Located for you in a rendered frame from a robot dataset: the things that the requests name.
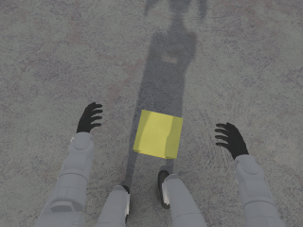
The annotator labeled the robot right thigh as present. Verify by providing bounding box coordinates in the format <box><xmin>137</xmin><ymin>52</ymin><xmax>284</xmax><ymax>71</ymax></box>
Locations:
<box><xmin>162</xmin><ymin>179</ymin><xmax>207</xmax><ymax>227</ymax></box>

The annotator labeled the right robot hand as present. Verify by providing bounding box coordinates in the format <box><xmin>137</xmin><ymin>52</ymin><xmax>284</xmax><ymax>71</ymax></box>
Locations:
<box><xmin>214</xmin><ymin>122</ymin><xmax>249</xmax><ymax>161</ymax></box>

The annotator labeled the right robot forearm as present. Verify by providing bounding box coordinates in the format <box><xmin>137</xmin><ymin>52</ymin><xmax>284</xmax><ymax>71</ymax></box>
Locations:
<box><xmin>233</xmin><ymin>154</ymin><xmax>287</xmax><ymax>227</ymax></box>

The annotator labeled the left robot hand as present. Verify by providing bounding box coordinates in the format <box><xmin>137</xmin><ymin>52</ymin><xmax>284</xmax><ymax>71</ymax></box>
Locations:
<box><xmin>76</xmin><ymin>102</ymin><xmax>103</xmax><ymax>133</ymax></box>

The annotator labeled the carton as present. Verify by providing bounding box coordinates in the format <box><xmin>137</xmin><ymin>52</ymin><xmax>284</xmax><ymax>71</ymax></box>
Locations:
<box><xmin>133</xmin><ymin>110</ymin><xmax>184</xmax><ymax>160</ymax></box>

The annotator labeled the left robot foot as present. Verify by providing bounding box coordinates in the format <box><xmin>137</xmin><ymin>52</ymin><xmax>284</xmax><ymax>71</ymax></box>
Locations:
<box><xmin>122</xmin><ymin>185</ymin><xmax>130</xmax><ymax>224</ymax></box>

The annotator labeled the robot left upper arm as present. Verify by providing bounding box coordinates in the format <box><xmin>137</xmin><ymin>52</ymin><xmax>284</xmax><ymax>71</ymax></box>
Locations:
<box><xmin>35</xmin><ymin>211</ymin><xmax>85</xmax><ymax>227</ymax></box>

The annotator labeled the left robot forearm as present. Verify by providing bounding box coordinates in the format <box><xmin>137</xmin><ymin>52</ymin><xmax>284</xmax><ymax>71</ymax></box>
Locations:
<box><xmin>33</xmin><ymin>131</ymin><xmax>95</xmax><ymax>227</ymax></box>

